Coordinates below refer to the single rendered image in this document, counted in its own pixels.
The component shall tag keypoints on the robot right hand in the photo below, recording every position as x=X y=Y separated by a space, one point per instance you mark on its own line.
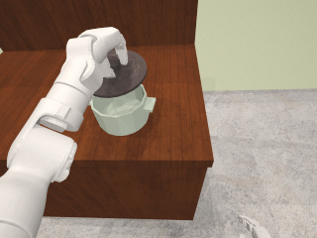
x=254 y=227

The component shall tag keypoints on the knob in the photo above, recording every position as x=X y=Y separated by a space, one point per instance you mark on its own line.
x=115 y=63

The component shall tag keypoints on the table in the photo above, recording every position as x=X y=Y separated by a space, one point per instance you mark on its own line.
x=155 y=173

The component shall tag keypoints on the robot left upper arm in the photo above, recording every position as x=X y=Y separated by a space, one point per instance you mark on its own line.
x=44 y=157

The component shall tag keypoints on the pot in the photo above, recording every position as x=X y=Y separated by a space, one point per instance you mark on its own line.
x=125 y=114

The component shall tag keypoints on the left robot forearm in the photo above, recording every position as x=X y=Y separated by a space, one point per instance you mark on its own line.
x=64 y=106

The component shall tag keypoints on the robot left hand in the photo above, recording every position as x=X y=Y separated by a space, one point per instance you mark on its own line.
x=113 y=40

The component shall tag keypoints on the lid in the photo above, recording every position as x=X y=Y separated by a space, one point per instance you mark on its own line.
x=127 y=79

